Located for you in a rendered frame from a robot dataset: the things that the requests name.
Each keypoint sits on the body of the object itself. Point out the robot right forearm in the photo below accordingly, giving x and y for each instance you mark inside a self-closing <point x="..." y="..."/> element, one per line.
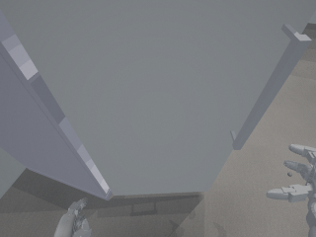
<point x="311" y="216"/>

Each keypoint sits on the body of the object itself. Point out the handle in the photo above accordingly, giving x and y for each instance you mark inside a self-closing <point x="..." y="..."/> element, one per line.
<point x="295" y="49"/>

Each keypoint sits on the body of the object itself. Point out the left robot hand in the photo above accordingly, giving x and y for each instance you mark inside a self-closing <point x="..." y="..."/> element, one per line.
<point x="68" y="223"/>

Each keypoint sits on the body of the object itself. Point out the fridge door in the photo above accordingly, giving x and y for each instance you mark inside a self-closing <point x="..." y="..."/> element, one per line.
<point x="153" y="88"/>

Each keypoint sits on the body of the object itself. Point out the right robot hand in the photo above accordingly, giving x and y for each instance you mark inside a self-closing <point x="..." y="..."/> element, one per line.
<point x="295" y="193"/>

